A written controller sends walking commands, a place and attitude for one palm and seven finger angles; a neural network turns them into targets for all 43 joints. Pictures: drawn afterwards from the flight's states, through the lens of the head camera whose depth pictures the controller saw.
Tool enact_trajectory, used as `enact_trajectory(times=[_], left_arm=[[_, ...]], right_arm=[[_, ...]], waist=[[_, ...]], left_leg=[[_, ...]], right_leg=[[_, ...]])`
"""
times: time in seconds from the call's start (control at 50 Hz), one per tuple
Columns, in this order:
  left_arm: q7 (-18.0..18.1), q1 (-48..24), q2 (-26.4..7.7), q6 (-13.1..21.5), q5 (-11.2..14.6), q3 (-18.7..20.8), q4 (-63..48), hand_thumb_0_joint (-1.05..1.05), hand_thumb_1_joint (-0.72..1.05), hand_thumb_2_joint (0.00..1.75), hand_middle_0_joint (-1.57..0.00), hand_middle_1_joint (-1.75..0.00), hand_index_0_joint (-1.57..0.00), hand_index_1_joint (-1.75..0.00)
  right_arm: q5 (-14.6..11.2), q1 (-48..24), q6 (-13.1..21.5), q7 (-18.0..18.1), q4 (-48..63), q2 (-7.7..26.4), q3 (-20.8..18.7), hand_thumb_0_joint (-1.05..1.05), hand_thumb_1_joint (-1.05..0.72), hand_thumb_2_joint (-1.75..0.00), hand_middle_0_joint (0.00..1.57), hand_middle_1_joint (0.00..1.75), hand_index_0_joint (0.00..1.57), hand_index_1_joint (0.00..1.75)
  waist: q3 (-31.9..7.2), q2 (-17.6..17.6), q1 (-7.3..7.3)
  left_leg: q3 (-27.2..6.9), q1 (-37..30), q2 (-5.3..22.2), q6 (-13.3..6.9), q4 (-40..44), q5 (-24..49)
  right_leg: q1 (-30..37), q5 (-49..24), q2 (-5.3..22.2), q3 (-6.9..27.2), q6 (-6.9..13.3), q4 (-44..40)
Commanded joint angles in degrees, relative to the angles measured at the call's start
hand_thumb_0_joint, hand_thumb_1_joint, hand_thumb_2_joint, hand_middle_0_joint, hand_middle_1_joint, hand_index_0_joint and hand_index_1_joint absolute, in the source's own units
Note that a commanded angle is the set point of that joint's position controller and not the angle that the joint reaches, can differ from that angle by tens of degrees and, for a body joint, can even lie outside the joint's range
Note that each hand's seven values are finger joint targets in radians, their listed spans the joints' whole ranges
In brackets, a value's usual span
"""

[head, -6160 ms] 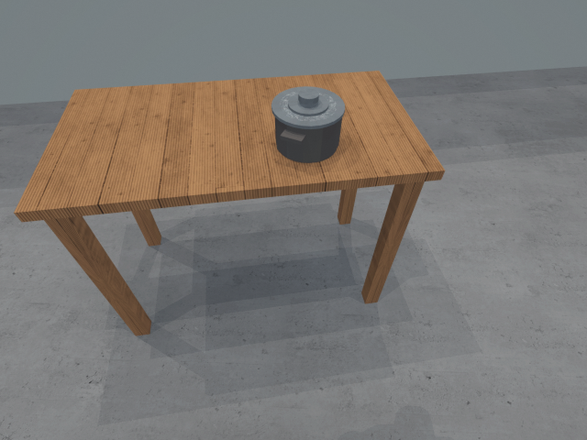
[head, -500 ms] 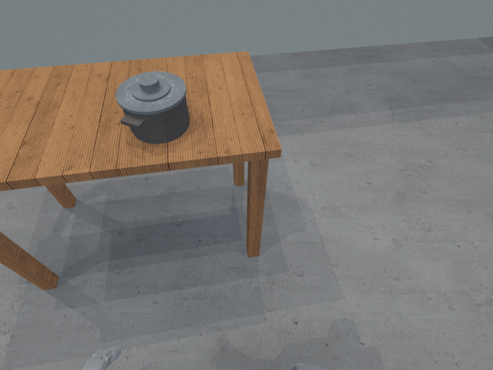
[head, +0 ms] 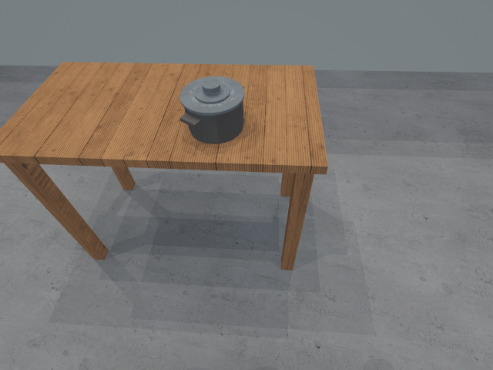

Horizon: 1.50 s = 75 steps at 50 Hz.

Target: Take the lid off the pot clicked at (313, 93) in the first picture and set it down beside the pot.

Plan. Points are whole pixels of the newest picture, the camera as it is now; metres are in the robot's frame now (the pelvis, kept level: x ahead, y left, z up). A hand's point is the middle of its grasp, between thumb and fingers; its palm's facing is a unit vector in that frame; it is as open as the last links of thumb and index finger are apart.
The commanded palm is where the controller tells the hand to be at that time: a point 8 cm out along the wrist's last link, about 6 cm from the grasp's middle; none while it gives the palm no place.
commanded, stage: take the last steps up to it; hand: left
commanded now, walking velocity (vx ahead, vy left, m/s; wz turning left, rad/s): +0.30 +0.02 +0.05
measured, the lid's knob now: (211, 86) +0.75 +0.17 +0.04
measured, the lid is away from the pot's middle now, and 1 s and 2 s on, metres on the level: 0.00 0.00 0.00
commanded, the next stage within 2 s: come to a stop and stand still in 0.60 s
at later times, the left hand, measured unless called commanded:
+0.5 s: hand (156, 322) +0.23 +0.22 -0.17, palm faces -0.02 -0.98 -0.21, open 7.4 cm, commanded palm none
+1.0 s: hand (170, 288) +0.30 +0.21 -0.19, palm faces +0.06 -0.97 -0.22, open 7.3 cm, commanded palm none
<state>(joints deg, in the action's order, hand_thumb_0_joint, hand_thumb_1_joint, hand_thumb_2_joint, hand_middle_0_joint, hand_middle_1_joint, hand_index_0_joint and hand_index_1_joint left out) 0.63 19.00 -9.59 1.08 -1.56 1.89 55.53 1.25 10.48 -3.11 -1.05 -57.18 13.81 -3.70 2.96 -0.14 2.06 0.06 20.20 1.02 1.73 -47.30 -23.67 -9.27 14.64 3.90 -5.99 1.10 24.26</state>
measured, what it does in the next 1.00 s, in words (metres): walks ahead: left foot, then right foot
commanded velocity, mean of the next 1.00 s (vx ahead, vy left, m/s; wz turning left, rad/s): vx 0.08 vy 0.00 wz -0.01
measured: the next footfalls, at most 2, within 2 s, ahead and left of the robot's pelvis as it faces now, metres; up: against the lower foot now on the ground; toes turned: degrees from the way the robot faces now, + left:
left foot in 0.12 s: +0.04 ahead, +0.14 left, +0.00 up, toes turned +3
right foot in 0.56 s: +0.32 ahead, -0.08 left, +0.00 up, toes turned -6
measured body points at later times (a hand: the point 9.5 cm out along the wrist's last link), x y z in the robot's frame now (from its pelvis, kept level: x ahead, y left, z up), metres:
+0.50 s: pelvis +0.14 +0.03 -0.01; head +0.17 +0.02 +0.43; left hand +0.23 +0.27 -0.16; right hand +0.06 -0.19 -0.17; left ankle +0.00 +0.14 -0.75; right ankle +0.26 -0.09 -0.72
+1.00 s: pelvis +0.27 +0.02 -0.02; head +0.27 +0.02 +0.43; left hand +0.30 +0.26 -0.17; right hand +0.34 -0.21 -0.16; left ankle +0.33 +0.14 -0.75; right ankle +0.28 -0.08 -0.75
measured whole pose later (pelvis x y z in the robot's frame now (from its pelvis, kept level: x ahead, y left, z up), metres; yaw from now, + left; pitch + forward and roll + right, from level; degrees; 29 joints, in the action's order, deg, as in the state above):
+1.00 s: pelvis +0.27 +0.02 -0.02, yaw -1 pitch -2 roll +0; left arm 2.1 15.2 -9.6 -0.5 -1.0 2.2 58.8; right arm 0.5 10.2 -1.0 1.4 -58.2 10.1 -2.7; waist 1.9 -0.4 1.2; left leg 1.7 18.3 1.4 2.2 -32.2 -10.1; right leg -14.3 16.2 0.5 -4.7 1.6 32.2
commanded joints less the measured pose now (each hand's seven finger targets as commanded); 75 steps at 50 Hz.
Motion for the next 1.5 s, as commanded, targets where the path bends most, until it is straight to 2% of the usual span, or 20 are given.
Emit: enact_trajectory(times=[0.0, 0.06, 0.08, 0.1, 0.24, 0.38, 0.46, 0.5, 0.52, 0.54, 0.56, 0.62, 0.72, 0.94, 1.0, 1.1, 1.26, 1.3, 1.36, 1.48], left_arm=[[0.2, 2.7, -11.7, 1.1, -0.2, 3.3, -0.5, 0.0, 0.9, 0.9, -0.2, -0.3, -0.2, -0.3], [-0.4, 1.2, -8.7, 0.6, 0.6, 2.6, 0.1, 0.0, 0.9, 0.9, -0.2, -0.3, -0.2, -0.3], [-0.9, 0.8, -5.4, 0.6, 0.9, 1.9, -0.9, 0.0, 0.9, 0.9, -0.2, -0.3, -0.2, -0.3], [-0.9, -2.6, -5.7, 1.1, 0.4, 1.5, -2.6, 0.0, 0.9, 0.9, -0.2, -0.3, -0.2, -0.3], [-1.9, -1.3, -5.5, 0.5, 0.2, 1.6, 1.0, 0.0, 0.9, 0.9, -0.2, -0.3, -0.2, -0.3], [-2.2, -10.7, -4.2, 0.3, 0.5, 1.2, -2.8, 0.0, 0.9, 0.9, -0.2, -0.3, -0.2, -0.3], [-2.1, -11.6, -4.3, 0.7, 0.8, 1.3, -3.5, 0.0, 0.9, 0.9, -0.2, -0.3, -0.2, -0.3], [-1.8, -1.5, -5.9, 1.6, 0.6, 2.0, -0.3, 0.0, 0.9, 0.9, -0.2, -0.3, -0.2, -0.3], [-1.3, 6.3, -9.4, 2.3, 0.3, 2.9, 2.1, 0.0, 0.9, 0.9, -0.2, -0.3, -0.2, -0.3], [-0.6, 12.3, -14.4, 2.8, 0.0, 4.4, 3.7, 0.0, 0.9, 0.9, -0.2, -0.3, -0.2, -0.3], [-0.4, 13.3, -16.0, 2.4, 1.3, 4.5, 4.3, 0.0, 0.9, 0.9, -0.2, -0.3, -0.2, -0.3], [0.3, -1.7, -9.7, 2.1, 1.5, 3.0, 0.4, 0.0, 0.9, 0.9, -0.2, -0.3, -0.2, -0.3], [1.1, -5.1, -5.8, 2.5, 0.6, 1.4, 0.1, 0.0, 0.9, 0.9, -0.2, -0.3, -0.2, -0.3], [2.0, -3.2, -9.2, -0.9, 0.6, 2.7, 0.8, 0.0, 0.9, 0.9, -0.2, -0.3, -0.2, -0.3], [2.4, 0.4, -4.6, -1.9, 1.2, 1.5, 0.4, 0.0, 0.9, 0.9, -0.2, -0.3, -0.2, -0.3], [1.8, 2.3, -6.2, -3.2, 0.5, 2.1, 2.6, 0.0, 0.9, 0.9, -0.2, -0.3, -0.2, -0.3], [0.7, 3.5, -4.1, -3.3, 0.4, 0.8, 3.6, 0.0, 0.9, 0.9, -0.2, -0.3, -0.2, -0.3], [0.7, 8.2, -3.7, -2.7, 0.4, 0.6, 6.0, 0.0, 0.9, 0.9, -0.2, -0.3, -0.2, -0.3], [1.2, 5.4, -9.0, -1.5, 0.4, 0.4, 6.1, 0.0, 0.9, 0.9, -0.2, -0.3, -0.2, -0.3], [1.5, 3.5, -7.0, 1.0, 0.8, 0.1, 7.0, 0.0, 0.9, 0.9, -0.2, -0.3, -0.2, -0.3]], right_arm=[[-0.2, -2.3, 3.6, -0.3, 4.8, 0.8, 0.3, 0.0, -0.9, -0.9, 0.2, 0.3, 0.2, 0.3], [-0.3, 8.0, 5.0, 0.9, 0.9, 3.2, -0.1, 0.0, -0.9, -0.9, 0.2, 0.3, 0.2, 0.3], [0.2, 13.3, 5.3, 1.5, -0.1, 8.6, -1.6, 0.0, -0.9, -0.9, 0.2, 0.3, 0.2, 0.3], [0.2, 16.9, 4.8, 1.8, -0.3, 11.0, -1.8, 0.0, -0.9, -0.9, 0.2, 0.3, 0.2, 0.3], [-0.5, 10.3, 7.5, 2.6, 0.1, 3.3, 1.2, 0.0, -0.9, -0.9, 0.2, 0.3, 0.2, 0.3], [-0.2, 15.7, 8.2, 3.2, -3.4, 3.2, 1.3, 0.0, -0.9, -0.9, 0.2, 0.3, 0.2, 0.3], [0.3, 16.3, 7.7, 3.3, -4.8, 4.5, 1.1, 0.0, -0.9, -0.9, 0.2, 0.3, 0.2, 0.3], [0.0, 16.1, 7.4, 3.2, -5.4, 5.0, 1.0, 0.0, -0.9, -0.9, 0.2, 0.3, 0.2, 0.3], [-0.4, 16.3, 7.5, 2.8, -5.3, 4.1, 1.1, 0.0, -0.9, -0.9, 0.2, 0.3, 0.2, 0.3], [-1.2, 19.0, 7.6, 2.4, -4.4, 1.1, 1.2, 0.0, -0.9, -0.9, 0.2, 0.3, 0.2, 0.3], [-1.3, 17.9, 7.3, 2.9, -3.7, 1.4, 1.0, 0.0, -0.9, -0.9, 0.2, 0.3, 0.2, 0.3], [-0.5, 13.0, 6.0, 2.3, -3.3, -0.7, 0.9, 0.0, -0.9, -0.9, 0.2, 0.3, 0.2, 0.3], [-0.2, 14.6, 3.8, 2.3, -4.6, -4.5, 1.9, 0.0, -0.9, -0.9, 0.2, 0.3, 0.2, 0.3], [-0.8, 7.2, 2.2, 2.5, -1.0, -0.9, 0.1, 0.0, -0.9, -0.9, 0.2, 0.3, 0.2, 0.3], [-0.3, 6.5, 2.8, 3.1, 0.6, 5.2, -0.4, 0.0, -0.9, -0.9, 0.2, 0.3, 0.2, 0.3], [-0.1, -1.4, 2.6, 4.0, 2.3, 3.6, 0.6, 0.0, -0.9, -0.9, 0.2, 0.3, 0.2, 0.3], [0.2, 2.5, 2.0, 3.0, 0.0, 5.8, -0.7, 0.0, -0.9, -0.9, 0.2, 0.3, 0.2, 0.3], [0.0, 2.4, 1.7, 2.8, -0.6, 5.4, -1.0, 0.0, -0.9, -0.9, 0.2, 0.3, 0.2, 0.3], [-0.7, 1.7, 1.3, 2.2, -0.2, -1.4, 0.7, 0.0, -0.9, -0.9, 0.2, 0.3, 0.2, 0.3], [-0.4, 4.7, 3.0, 1.8, -3.9, -1.5, 1.8, 0.0, -0.9, -0.9, 0.2, 0.3, 0.2, 0.3]], waist=[[-0.1, 10.0, 0.39], [-2.7, 0.4, -4.27], [-3.9, -15.4, -7.03], [-0.8, -16.4, -8.26], [4.0, -5.5, -1.89], [4.2, -6.7, -3.61], [2.9, -6.3, -3.35], [-2.7, -2.6, 1.2], [-7.7, 3.3, 4.43], [-13.8, 14.8, 5.63], [-14.7, 13.1, 4.35], [-3.5, 5.4, -0.62], [-4.0, 3.6, -3.93], [-2.9, 8.8, -2.94], [-4.2, -11.0, -1.74], [-4.9, -9.9, -0.24], [-5.5, -9.8, -2.92], [-5.2, -6.2, -1.21], [1.5, 10.6, -2.62], [5.1, 7.0, -1.9]], left_leg=[[3.2, -1.6, -0.7, -1.7, 12.1, 1.4], [0.8, -25.1, 1.0, -3.2, 26.6, 4.4], [-18.2, -30.6, 14.2, -7.8, 32.2, -5.1], [-26.7, -28.4, 20.7, -12.8, 37.6, -4.8], [-7.9, -17.8, 12.2, -11.9, 38.2, 25.4], [-4.3, -22.5, 12.5, -12.3, 35.5, 37.5], [-2.9, -19.9, 13.2, -11.2, 30.4, 43.8], [-0.8, -17.2, 10.3, -8.8, 17.5, 47.4], [-0.3, -8.5, 7.8, -6.5, 6.6, 39.1], [4.6, 5.3, -1.5, -3.3, -12.1, 9.9], [0.5, 8.0, -2.5, -3.5, -25.8, -10.1], [-2.5, 9.5, 3.9, -3.8, -27.1, -0.6], [0.7, 1.3, 4.3, -0.3, -9.3, 3.1], [1.0, -8.5, 0.8, 0.8, 19.0, 16.5], [-14.7, -9.4, 19.6, -10.9, 27.9, 55.6], [-8.5, -6.2, 15.2, -11.7, 29.3, 36.5], [-12.2, -6.8, 13.4, -8.8, 36.3, -1.4], [-8.3, -4.1, 9.7, -5.5, 34.0, -4.3], [1.0, -3.6, 0.0, 0.2, 19.2, 1.2], [-0.1, -0.5, 0.9, -0.9, 15.2, 9.6]], right_leg=[[-0.2, 7.4, 13.0, 14.4, 7.4, -11.5], [-15.7, 13.2, 6.8, 7.3, 3.0, 0.4], [-25.9, 14.9, 0.5, 0.6, 0.0, 16.2], [-31.9, 18.1, -1.2, 0.0, -0.7, 27.1], [-29.5, 0.0, 2.8, 4.2, -2.2, 37.8], [-31.2, -3.3, 2.6, 2.1, -1.8, 25.1], [-18.5, -1.9, -0.4, 0.2, 0.6, 14.0], [-2.5, -6.9, -3.6, -1.7, 1.4, 7.2], [11.7, -10.5, -0.9, 3.0, 2.8, 6.1], [23.8, -19.9, 15.7, 25.7, 9.6, 1.2], [20.2, -24.3, 22.4, 33.9, 14.3, -5.1], [-0.4, -5.6, 16.6, 23.9, 12.2, -10.5], [-9.7, -26.2, 11.4, 9.7, 10.0, -9.4], [-7.5, -26.8, 9.8, 11.3, 6.2, 2.7], [-9.9, 16.3, -3.4, 2.7, -1.7, 20.5], [-12.4, 13.1, -3.4, 8.7, -2.5, 35.8], [-5.9, 13.3, -3.4, 4.2, -1.8, 12.4], [2.0, 4.9, -4.3, 2.4, -1.1, -1.6], [-9.7, 22.2, 9.0, 19.6, 4.6, -17.5], [-2.7, -8.2, 9.4, 16.1, 5.2, -11.8]])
